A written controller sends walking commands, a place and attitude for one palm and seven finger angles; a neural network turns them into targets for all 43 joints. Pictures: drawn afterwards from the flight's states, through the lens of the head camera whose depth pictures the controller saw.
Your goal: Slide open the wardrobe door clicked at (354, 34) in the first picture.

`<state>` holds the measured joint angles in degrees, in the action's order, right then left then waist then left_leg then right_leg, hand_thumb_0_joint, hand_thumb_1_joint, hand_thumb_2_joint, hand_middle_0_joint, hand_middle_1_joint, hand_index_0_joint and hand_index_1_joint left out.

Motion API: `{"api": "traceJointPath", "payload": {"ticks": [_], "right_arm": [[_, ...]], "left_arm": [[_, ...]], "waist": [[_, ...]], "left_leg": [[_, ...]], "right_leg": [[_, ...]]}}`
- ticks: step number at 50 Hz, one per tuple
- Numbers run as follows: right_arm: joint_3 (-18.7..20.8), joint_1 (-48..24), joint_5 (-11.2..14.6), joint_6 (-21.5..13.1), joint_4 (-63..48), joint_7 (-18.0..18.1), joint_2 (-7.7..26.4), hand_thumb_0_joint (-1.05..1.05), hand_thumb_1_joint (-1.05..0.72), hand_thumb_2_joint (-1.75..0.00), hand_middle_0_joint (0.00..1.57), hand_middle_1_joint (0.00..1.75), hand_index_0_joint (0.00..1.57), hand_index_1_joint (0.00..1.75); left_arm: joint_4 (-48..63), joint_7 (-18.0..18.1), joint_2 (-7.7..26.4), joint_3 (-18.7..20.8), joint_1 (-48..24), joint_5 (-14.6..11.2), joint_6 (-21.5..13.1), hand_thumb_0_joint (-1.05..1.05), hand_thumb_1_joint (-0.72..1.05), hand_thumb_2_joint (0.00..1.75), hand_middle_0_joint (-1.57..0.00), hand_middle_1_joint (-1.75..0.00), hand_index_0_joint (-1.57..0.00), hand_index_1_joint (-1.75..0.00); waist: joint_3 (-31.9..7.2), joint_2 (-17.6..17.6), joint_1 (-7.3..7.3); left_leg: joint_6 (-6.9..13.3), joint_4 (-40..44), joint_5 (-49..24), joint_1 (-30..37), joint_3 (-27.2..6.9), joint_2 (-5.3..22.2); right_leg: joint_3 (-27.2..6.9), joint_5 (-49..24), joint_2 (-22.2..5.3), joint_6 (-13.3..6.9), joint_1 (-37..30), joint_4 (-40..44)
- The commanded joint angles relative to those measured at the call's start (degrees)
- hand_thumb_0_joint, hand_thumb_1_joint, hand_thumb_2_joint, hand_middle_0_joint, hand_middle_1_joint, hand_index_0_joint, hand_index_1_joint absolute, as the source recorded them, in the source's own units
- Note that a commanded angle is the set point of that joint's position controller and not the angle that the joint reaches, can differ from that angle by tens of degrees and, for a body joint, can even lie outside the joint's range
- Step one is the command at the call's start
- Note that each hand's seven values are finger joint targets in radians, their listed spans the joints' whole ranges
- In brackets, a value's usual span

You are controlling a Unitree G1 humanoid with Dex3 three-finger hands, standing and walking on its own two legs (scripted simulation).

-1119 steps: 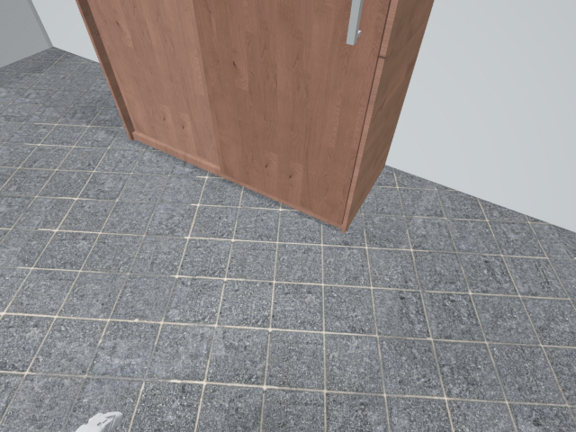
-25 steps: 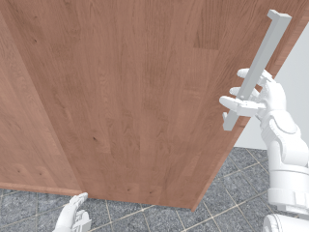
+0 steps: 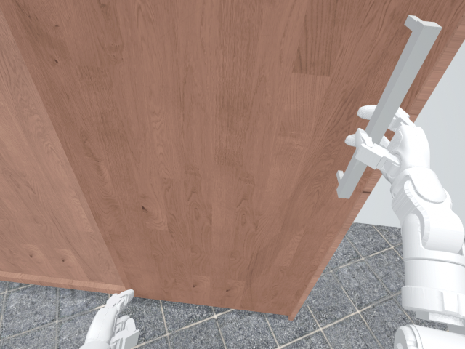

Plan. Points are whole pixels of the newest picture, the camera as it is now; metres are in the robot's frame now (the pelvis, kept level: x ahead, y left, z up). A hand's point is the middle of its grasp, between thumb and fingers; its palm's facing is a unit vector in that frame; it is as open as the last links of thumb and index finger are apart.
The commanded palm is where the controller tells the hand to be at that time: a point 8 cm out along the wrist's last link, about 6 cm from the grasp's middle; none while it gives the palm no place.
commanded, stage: grip the handle and tug to test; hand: right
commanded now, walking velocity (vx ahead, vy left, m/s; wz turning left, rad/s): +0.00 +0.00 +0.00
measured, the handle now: (372, 122) +0.43 -0.19 +0.23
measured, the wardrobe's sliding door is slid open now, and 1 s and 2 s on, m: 0.00 0.00 0.06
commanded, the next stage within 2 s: tug the door sideways, standing still in 0.54 s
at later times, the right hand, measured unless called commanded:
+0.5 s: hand (363, 149) +0.38 -0.17 +0.22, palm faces +0.06 +1.00 -0.02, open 5.9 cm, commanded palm +0.32 -0.23 +0.22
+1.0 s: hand (359, 148) +0.38 -0.16 +0.21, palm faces +0.13 +0.99 -0.02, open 6.0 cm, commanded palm +0.35 -0.17 +0.22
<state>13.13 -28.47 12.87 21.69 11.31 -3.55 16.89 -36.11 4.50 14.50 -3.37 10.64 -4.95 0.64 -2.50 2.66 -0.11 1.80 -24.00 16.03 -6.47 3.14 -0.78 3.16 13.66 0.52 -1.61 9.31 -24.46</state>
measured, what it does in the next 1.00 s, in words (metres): stands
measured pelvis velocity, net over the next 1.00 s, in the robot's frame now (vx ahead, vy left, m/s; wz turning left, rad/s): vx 0.04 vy -0.01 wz -0.04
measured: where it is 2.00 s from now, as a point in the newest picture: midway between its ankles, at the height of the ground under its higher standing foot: outside the picture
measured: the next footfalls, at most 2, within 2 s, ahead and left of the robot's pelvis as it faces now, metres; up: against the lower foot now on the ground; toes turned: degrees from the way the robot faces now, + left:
left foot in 1.58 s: +0.09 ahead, +0.14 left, +0.00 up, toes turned +3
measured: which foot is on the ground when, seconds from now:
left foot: down 0.00-1.00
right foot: down 0.00-1.00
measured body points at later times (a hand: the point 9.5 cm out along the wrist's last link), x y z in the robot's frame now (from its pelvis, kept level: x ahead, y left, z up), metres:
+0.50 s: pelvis +0.02 +0.00 +0.00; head -0.01 +0.02 +0.45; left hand +0.19 +0.24 -0.08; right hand +0.37 -0.22 +0.22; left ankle -0.03 +0.10 -0.74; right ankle +0.00 -0.10 -0.74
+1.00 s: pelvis +0.04 -0.01 +0.00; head +0.03 +0.01 +0.45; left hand +0.25 +0.20 -0.09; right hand +0.36 -0.22 +0.22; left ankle -0.03 +0.09 -0.74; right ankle +0.00 -0.11 -0.74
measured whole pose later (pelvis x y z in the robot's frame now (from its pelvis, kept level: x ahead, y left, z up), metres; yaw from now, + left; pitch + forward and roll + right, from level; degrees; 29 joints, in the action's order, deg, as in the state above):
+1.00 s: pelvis +0.04 -0.01 +0.00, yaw -2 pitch +1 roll +1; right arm 8.2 -20.8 9.9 29.4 -9.3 2.2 9.2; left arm -36.5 3.4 14.3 -2.1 7.8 -3.4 -1.0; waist -3.8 3.6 3.0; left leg 0.8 -27.6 18.6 -7.0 5.0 0.1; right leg -1.3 17.8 2.0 -2.0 10.0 -27.2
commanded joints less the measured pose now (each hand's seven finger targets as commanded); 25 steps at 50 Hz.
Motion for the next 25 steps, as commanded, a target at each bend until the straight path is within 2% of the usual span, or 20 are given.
{"api": "traceJointPath", "payload": {"ticks": [1, 3, 6, 7, 8, 9, 11, 12, 13, 14, 15, 16, 18, 20, 22, 24, 25], "right_arm": [[6.01, -21.72, 0.51, -4.45, -14.74, 0.06, 14.39, 0.0, -0.9, -0.9, 0.45, 1.4, 0.45, 1.4], [3.72, -22.59, 0.7, -4.18, -14.89, -0.27, 11.82, 0.0, -0.9, -0.9, 0.45, 1.4, 0.45, 1.4], [5.38, -22.06, 0.57, -3.79, -13.94, 0.03, 13.95, 0.0, -0.9, -0.9, 0.45, 1.4, 0.45, 1.4], [3.39, -23.34, 0.47, -3.89, -15.28, -0.16, 11.84, 0.0, -0.9, -0.9, 0.45, 1.4, 0.45, 1.4], [3.71, -22.56, 0.55, -3.85, -16.18, -0.08, 11.79, 0.0, -0.9, -0.9, 0.45, 1.4, 0.45, 1.4], [3.98, -20.83, 0.65, -3.51, -16.17, -0.1, 11.49, 0.0, -0.9, -0.9, 0.45, 1.4, 0.45, 1.4], [5.63, -17.96, 0.81, -3.48, -17.21, 0.02, 13.25, 0.0, -0.9, -0.9, 0.45, 1.4, 0.45, 1.4], [4.33, -17.76, 0.95, -3.38, -17.76, -0.21, 11.45, 0.0, -0.9, -0.9, 0.45, 1.4, 0.45, 1.4], [5.45, -17.45, 1.08, -3.29, -18.45, -0.31, 12.52, 0.0, -0.9, -0.9, 0.45, 1.4, 0.45, 1.4], [6.53, -15.3, 1.24, -3.0, -18.1, -0.36, 13.17, 0.0, -0.9, -0.9, 0.45, 1.4, 0.45, 1.4], [6.4, -14.78, 1.28, -2.92, -19.28, -0.57, 12.94, 0.0, -0.9, -0.9, 0.45, 1.4, 0.45, 1.4], [8.22, -11.3, 1.53, -2.84, -19.44, -0.68, 14.41, 0.0, -0.9, -0.9, 0.45, 1.4, 0.45, 1.4], [8.25, -10.9, 1.73, -2.52, -21.71, -0.96, 14.34, 0.0, -0.9, -0.9, 0.45, 1.4, 0.45, 1.4], [7.53, -8.28, 1.97, -1.92, -23.99, -1.21, 12.82, 0.0, -0.9, -0.9, 0.45, 1.4, 0.45, 1.4], [9.44, -5.18, 2.05, -1.66, -26.17, -1.12, 14.28, 0.0, -0.9, -0.9, 0.45, 1.4, 0.45, 1.4], [10.74, -0.26, 2.31, -1.17, -29.45, -1.15, 14.49, 0.0, -0.9, -0.9, 0.45, 1.4, 0.45, 1.4], [10.32, 1.55, 2.51, -0.88, -31.02, -1.29, 13.47, 0.0, -0.9, -0.9, 0.45, 1.4, 0.45, 1.4]], "left_arm": [[9.77, 0.38, 6.59, 2.55, -8.58, 0.01, -3.13, 0.0, 0.9, 0.9, -0.2, -0.3, -0.2, -0.3], [9.96, 0.34, 6.29, 2.26, -8.98, -0.15, -3.1, 0.0, 0.9, 0.9, -0.2, -0.3, -0.2, -0.3], [9.65, 0.47, 6.66, 2.39, -8.77, -0.11, -2.96, 0.0, 0.9, 0.9, -0.2, -0.3, -0.2, -0.3], [9.81, 0.42, 6.44, 2.34, -8.89, -0.12, -2.97, 0.0, 0.9, 0.9, -0.2, -0.3, -0.2, -0.3], [10.09, 0.34, 6.32, 2.43, -8.86, -0.17, -3.1, 0.0, 0.9, 0.9, -0.2, -0.3, -0.2, -0.3], [10.27, 0.31, 6.2, 2.47, -9.18, -0.11, -3.15, 0.0, 0.9, 0.9, -0.2, -0.3, -0.2, -0.3], [10.39, 0.18, 6.51, 2.48, -9.16, 0.0, -2.92, 0.0, 0.9, 0.9, -0.2, -0.3, -0.2, -0.3], [10.71, 0.15, 6.35, 2.38, -9.39, -0.03, -2.88, 0.0, 0.9, 0.9, -0.2, -0.3, -0.2, -0.3], [10.68, 0.1, 6.37, 2.56, -9.45, -0.03, -2.93, 0.0, 0.9, 0.9, -0.2, -0.3, -0.2, -0.3], [10.89, 0.07, 6.34, 2.5, -9.57, -0.04, -2.86, 0.0, 0.9, 0.9, -0.2, -0.3, -0.2, -0.3], [11.18, 0.0, 6.41, 2.5, -9.58, 0.03, -2.86, 0.0, 0.9, 0.9, -0.2, -0.3, -0.2, -0.3], [11.37, -0.11, 6.47, 2.66, -9.92, -0.04, -2.75, 0.0, 0.9, 0.9, -0.2, -0.3, -0.2, -0.3], [11.79, -0.2, 6.28, 2.5, -10.07, -0.08, -2.55, 0.0, 0.9, 0.9, -0.2, -0.3, -0.2, -0.3], [12.37, -0.39, 6.07, 2.45, -10.59, -0.16, -2.58, 0.0, 0.9, 0.9, -0.2, -0.3, -0.2, -0.3], [12.73, -0.6, 6.1, 2.65, -10.52, 0.01, -2.64, 0.0, 0.9, 0.9, -0.2, -0.3, -0.2, -0.3], [13.47, -1.01, 5.89, 2.65, -10.73, 0.07, -2.68, 0.0, 0.9, 0.9, -0.2, -0.3, -0.2, -0.3], [13.79, -1.19, 5.79, 2.61, -10.87, 0.15, -2.72, 0.0, 0.9, 0.9, -0.2, -0.3, -0.2, -0.3]], "waist": [[-15.37, -3.46, 1.54], [-14.24, -2.24, 0.98], [-13.83, -2.67, 1.22], [-14.18, -1.56, 0.73], [-15.03, -1.83, 0.94], [-15.29, -1.06, 1.25], [-15.65, -2.85, 1.89], [-15.57, -3.2, 1.61], [-15.98, -2.79, 1.69], [-15.56, -3.89, 2.06], [-16.15, -3.94, 2.13], [-15.94, -3.96, 2.86], [-16.27, -2.76, 2.72], [-15.91, -2.4, 2.82], [-16.95, -2.26, 3.4], [-17.85, -2.12, 4.03], [-18.15, -1.5, 4.17]], "left_leg": [[-0.32, 2.01, -24.53, 1.56, -1.85, 1.09], [-0.33, 2.08, -23.47, 0.44, -1.76, 1.12], [-0.33, 2.51, -22.04, 0.21, -1.92, 1.02], [-0.27, 2.21, -22.94, 0.14, -1.81, 1.12], [-0.21, 1.91, -23.55, 0.28, -1.67, 1.03], [-0.28, 1.88, -23.86, 0.25, -1.82, 1.05], [-0.28, 1.83, -24.87, 1.78, -1.8, 1.03], [-0.36, 1.56, -25.65, 1.86, -1.68, 1.15], [-0.47, 1.6, -26.39, 1.98, -1.88, 1.17], [-0.58, 1.53, -26.74, 2.47, -1.83, 1.18], [-0.56, 1.09, -27.8, 3.13, -1.76, 1.25], [-0.6, 1.24, -28.76, 3.65, -1.95, 1.25], [-0.59, 0.83, -29.96, 4.25, -1.87, 1.4], [-0.62, 0.47, -30.69, 3.81, -1.6, 1.3], [-0.6, -0.01, -33.26, 4.91, -1.69, 1.38], [-0.67, -0.96, -36.1, 6.05, -1.46, 1.53], [-0.78, -1.37, -37.71, 6.24, -1.47, 1.67]], "right_leg": [[-3.67, -19.84, -1.14, -1.15, -8.67, 0.21], [-3.68, -18.74, -1.04, -1.06, -8.6, 0.47], [-3.68, -17.9, -1.16, -1.14, -8.24, 0.48], [-3.63, -18.86, -1.1, -1.14, -8.88, 0.53], [-3.87, -19.72, -1.18, -1.03, -9.45, 0.3], [-3.61, -19.72, -1.08, -1.03, -9.64, 0.12], [-3.62, -20.41, -1.18, -1.03, -8.94, 0.15], [-3.59, -20.71, -1.12, -1.09, -8.74, 0.28], [-3.35, -20.74, -1.08, -1.13, -9.04, 0.05], [-3.3, -20.43, -1.04, -1.15, -8.27, 0.08], [-3.29, -21.18, -0.94, -1.15, -8.12, 0.09], [-3.11, -21.7, -1.09, -1.21, -7.88, -0.19], [-2.96, -22.5, -1.0, -1.03, -7.8, 0.02], [-2.86, -23.46, -1.06, -0.93, -8.03, -0.28], [-2.88, -26.0, -1.18, -0.99, -8.27, -0.75], [-2.87, -28.6, -1.26, -0.74, -8.06, -1.11], [-2.72, -29.56, -1.15, -0.71, -8.06, -1.42]]}}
